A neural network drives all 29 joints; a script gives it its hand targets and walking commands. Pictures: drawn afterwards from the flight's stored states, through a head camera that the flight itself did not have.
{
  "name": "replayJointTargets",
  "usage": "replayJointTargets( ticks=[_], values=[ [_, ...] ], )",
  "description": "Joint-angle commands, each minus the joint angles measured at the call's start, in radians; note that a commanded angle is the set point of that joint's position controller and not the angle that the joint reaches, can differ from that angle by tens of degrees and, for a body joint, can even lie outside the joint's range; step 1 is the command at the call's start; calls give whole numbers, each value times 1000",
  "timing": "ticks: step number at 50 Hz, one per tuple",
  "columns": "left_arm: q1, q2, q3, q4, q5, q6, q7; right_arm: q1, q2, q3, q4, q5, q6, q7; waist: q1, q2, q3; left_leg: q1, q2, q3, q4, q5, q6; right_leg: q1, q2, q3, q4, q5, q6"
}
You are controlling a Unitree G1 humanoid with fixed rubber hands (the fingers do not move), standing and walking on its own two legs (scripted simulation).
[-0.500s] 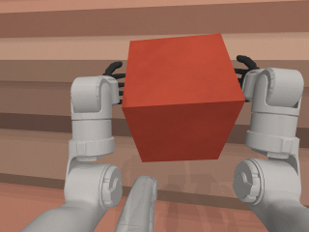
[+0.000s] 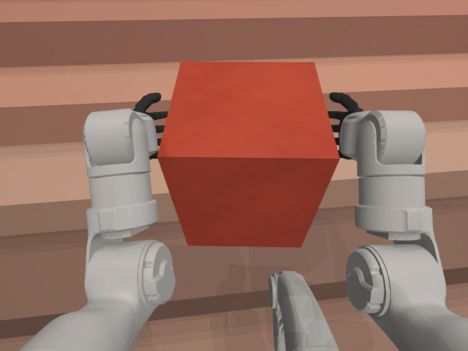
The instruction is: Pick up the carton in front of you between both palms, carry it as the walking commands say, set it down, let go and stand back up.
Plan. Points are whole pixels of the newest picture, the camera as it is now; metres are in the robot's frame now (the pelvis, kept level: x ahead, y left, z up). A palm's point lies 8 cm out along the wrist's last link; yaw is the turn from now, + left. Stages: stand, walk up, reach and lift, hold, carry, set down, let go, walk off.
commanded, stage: carry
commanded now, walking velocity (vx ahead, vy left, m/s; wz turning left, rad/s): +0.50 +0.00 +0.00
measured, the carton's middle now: (245, 161) +0.41 -0.02 +0.13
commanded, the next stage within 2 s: none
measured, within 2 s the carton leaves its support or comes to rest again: neither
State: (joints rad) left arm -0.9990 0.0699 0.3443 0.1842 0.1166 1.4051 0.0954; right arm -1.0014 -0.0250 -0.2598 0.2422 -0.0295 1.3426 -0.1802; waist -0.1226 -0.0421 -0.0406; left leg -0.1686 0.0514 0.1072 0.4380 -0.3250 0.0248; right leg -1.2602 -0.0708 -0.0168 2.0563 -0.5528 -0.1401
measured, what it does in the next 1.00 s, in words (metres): climbs: right foot 0.17 m higher, then left foot 0.17 m higher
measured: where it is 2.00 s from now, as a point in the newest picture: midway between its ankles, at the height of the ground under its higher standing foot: (211, 69)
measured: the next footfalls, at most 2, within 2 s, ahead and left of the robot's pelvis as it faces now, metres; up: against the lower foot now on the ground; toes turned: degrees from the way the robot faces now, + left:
right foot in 0.10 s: +0.29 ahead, -0.15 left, +0.17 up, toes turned -7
left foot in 0.60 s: +0.57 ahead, +0.10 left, +0.34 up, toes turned +7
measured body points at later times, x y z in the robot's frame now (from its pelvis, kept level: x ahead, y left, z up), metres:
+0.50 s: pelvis +0.29 -0.04 +0.17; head +0.30 -0.06 +0.62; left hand +0.67 +0.13 +0.38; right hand +0.70 -0.17 +0.37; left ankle +0.36 +0.08 -0.25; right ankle +0.25 -0.15 -0.57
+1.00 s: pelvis +0.58 -0.01 +0.34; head +0.60 +0.02 +0.79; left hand +0.99 +0.13 +0.53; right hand +0.97 -0.17 +0.55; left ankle +0.53 +0.10 -0.40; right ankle +0.65 -0.13 -0.09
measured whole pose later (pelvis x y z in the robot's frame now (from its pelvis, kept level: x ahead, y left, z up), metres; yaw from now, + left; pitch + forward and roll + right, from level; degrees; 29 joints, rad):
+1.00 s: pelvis +0.58 -0.01 +0.34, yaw +0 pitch +3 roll -1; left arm -0.99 0.07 0.33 0.16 0.09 1.42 0.10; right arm -0.98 -0.02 -0.27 0.20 -0.03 1.36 -0.17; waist -0.09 -0.05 -0.03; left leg -0.19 0.04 0.12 0.47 -0.33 0.03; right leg -1.25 -0.05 -0.02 2.10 -0.52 -0.15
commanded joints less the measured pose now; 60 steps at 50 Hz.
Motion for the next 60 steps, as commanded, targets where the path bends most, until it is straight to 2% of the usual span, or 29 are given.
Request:
replayJointTargets(
  ticks=[1,3,5,6,7,8,9,14,17,19,22,25,27,28,31,33,34,35,40,45,48,50,52,55,56,57,58,59,60],
  values=[
    [-699,-992,-509,59,-381,-8,-136,-792,1038,431,-83,449,31,308,73,109,-210,74,171,-160,-427,127,180,83,-71,-123,-450,74,13],
    [-750,-1037,-529,73,-418,-5,-132,-791,1030,396,-38,421,49,305,136,315,-310,-209,99,77,-385,991,194,714,45,-249,-718,337,-10],
    [-751,-1098,-541,74,-478,-12,-131,-763,1007,356,-9,387,56,306,303,439,-555,35,134,114,40,1748,147,901,143,-315,-844,331,-17],
    [-781,-1131,-548,54,-506,-21,-136,-732,1008,331,21,354,54,304,371,357,-630,93,96,108,350,1650,105,1029,189,-280,-1169,362,0],
    [-828,-1166,-564,26,-531,-32,-148,-712,995,303,37,312,50,297,322,170,-706,-25,22,-24,594,1104,46,1234,106,-34,-1368,517,-39],
    [-804,-1211,-589,30,-575,-49,-166,-628,974,296,52,263,36,288,256,-164,-718,-408,-154,-113,1089,210,-39,1405,-204,654,-1611,854,-166],
    [-851,-1233,-589,-23,-595,-69,-181,-644,944,272,52,230,24,278,231,-111,-831,-424,-142,-297,1469,153,-8,1414,-253,723,-1512,1076,-252],
    [-1013,-1305,-654,-238,-669,-104,-217,-757,981,349,-117,250,10,248,168,-18,-500,-746,-13,-234,1446,157,101,1213,-176,440,-1589,138,-99],
    [-909,-1252,-645,-223,-631,-82,-210,-704,982,412,-146,278,16,235,189,63,-467,-842,10,-139,1275,71,100,1299,-200,335,-1624,295,-107],
    [-818,-1193,-614,-177,-586,-60,-202,-673,985,439,-124,289,27,233,233,-46,-469,-1002,-18,-48,1510,15,114,1417,-241,333,-1676,585,-158],
    [-734,-1104,-577,-84,-524,-34,-196,-647,981,456,-35,306,50,235,277,-13,-394,-1540,20,-165,1893,-313,140,1735,-331,397,-1684,454,-160],
    [-765,-1042,-523,-50,-496,-19,-210,-683,967,448,9,328,59,227,195,4,-244,-1357,63,-23,1551,-163,101,1393,-193,177,-1832,158,-34],
    [-776,-1029,-502,-16,-504,-8,-219,-720,995,459,21,348,61,217,160,-127,-211,-883,64,83,1144,-131,98,1027,-104,-11,-2084,411,-66],
    [-781,-1020,-488,-3,-479,0,-215,-744,1015,460,29,362,65,214,113,-207,-257,-589,25,133,982,-19,117,899,-54,-180,-2063,795,-61],
    [-705,-1017,-413,100,-429,4,-212,-765,1084,451,40,409,55,213,-51,-339,-557,-259,-136,234,759,80,150,1180,-130,-214,-1586,2029,-36],
    [-702,-1015,-389,99,-381,-17,-205,-836,1162,480,-20,471,27,233,-89,-170,-666,26,-159,21,205,198,112,1160,-56,-117,-1049,1643,29],
    [-659,-1037,-374,108,-346,-31,-202,-841,1195,498,-49,495,4,248,13,201,-745,376,241,-663,113,885,326,702,138,-24,-543,432,152],
    [-633,-990,-347,125,-320,-39,-196,-847,1230,498,-70,522,-13,264,-9,204,-834,341,253,-841,98,901,413,642,191,177,-168,380,130],
    [-744,-1030,-426,-48,-346,-53,-163,-983,1268,547,-266,585,-43,298,76,80,-490,176,188,-521,61,-29,205,314,48,145,-184,391,10],
    [-687,-1029,-531,-82,-382,-33,-142,-809,1139,510,-215,502,2,281,-2,119,-450,404,288,-448,-64,394,283,-21,37,-9,-27,159,6],
    [-667,-1020,-549,-17,-395,-8,-139,-724,1046,471,-137,449,28,275,-30,97,-360,632,327,-440,-97,220,253,-456,-3,70,225,-94,-20],
    [-692,-997,-546,7,-401,-3,-137,-746,1012,450,-113,428,39,285,48,85,-263,375,208,-276,-211,-3,161,-294,-41,-41,-77,24,2],
    [-732,-1015,-542,35,-423,4,-133,-782,994,423,-99,420,53,293,99,181,-209,-38,127,-71,-471,244,178,226,-37,-170,-515,116,9],
    [-751,-1097,-556,71,-486,-1,-129,-751,968,355,-20,376,68,298,240,411,-486,-3,118,110,-114,1690,171,798,132,-324,-768,361,-36],
    [-778,-1129,-559,55,-514,-9,-132,-742,967,332,2,350,68,300,324,425,-585,94,134,103,121,1822,144,902,165,-322,-922,323,-18],
    [-837,-1160,-568,21,-536,-22,-137,-721,976,313,22,324,66,299,351,272,-681,118,64,94,430,1650,86,1074,191,-263,-1208,435,-23],
    [-850,-1209,-585,0,-571,-34,-150,-707,964,295,28,287,56,296,315,174,-676,-28,3,-27,662,1053,47,1224,125,-26,-1477,573,-22],
    [-836,-1228,-599,3,-591,-57,-164,-643,983,291,47,268,44,292,273,-186,-779,-455,-188,-129,1274,211,-37,1484,-234,676,-1566,1144,-268],
    [-869,-1262,-604,-36,-610,-71,-175,-663,945,265,53,236,31,289,256,-91,-861,-494,-160,-322,1555,166,6,1494,-243,702,-1492,1190,-294]
  ],
)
